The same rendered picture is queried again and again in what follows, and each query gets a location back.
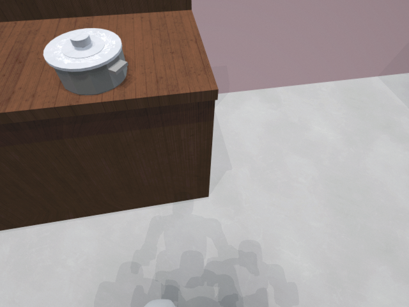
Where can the knob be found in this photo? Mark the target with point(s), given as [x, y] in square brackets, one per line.
[80, 39]

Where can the lid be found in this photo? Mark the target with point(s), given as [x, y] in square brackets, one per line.
[105, 46]

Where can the pot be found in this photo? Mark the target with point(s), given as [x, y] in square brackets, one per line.
[95, 81]

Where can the table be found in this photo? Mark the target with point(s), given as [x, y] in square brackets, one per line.
[146, 142]

